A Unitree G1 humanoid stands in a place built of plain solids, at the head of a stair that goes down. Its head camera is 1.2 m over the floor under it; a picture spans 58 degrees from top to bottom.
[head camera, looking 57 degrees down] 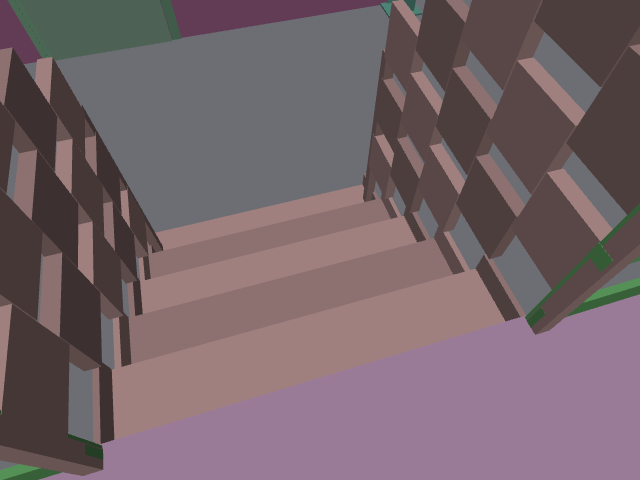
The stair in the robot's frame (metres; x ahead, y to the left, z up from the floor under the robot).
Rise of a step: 0.18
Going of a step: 0.26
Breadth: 1.32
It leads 17 degrees to the left of straight ahead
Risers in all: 6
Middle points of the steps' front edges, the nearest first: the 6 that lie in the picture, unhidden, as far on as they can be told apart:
0.34 -0.03 0.00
0.59 0.05 -0.18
0.84 0.12 -0.35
1.09 0.20 -0.53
1.34 0.27 -0.71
1.58 0.35 -0.88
